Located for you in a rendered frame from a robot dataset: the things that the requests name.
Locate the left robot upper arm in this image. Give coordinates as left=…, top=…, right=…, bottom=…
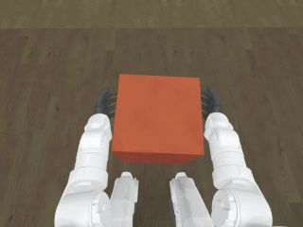
left=55, top=189, right=113, bottom=227

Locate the right robot upper arm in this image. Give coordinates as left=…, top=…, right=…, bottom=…
left=211, top=187, right=287, bottom=227

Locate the left robot forearm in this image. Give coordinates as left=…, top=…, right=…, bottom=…
left=54, top=113, right=113, bottom=227

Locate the robot right hand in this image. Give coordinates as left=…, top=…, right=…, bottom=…
left=200, top=86, right=222, bottom=121

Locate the right robot shin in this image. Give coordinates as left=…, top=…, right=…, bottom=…
left=173, top=172, right=194, bottom=227

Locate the right robot forearm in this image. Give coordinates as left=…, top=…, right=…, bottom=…
left=204, top=113, right=273, bottom=218

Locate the robot left hand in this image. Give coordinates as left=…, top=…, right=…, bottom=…
left=94, top=87, right=117, bottom=119

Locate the right robot thigh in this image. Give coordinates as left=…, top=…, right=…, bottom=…
left=169, top=176, right=215, bottom=227

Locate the carton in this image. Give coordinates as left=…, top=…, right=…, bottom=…
left=111, top=74, right=205, bottom=165

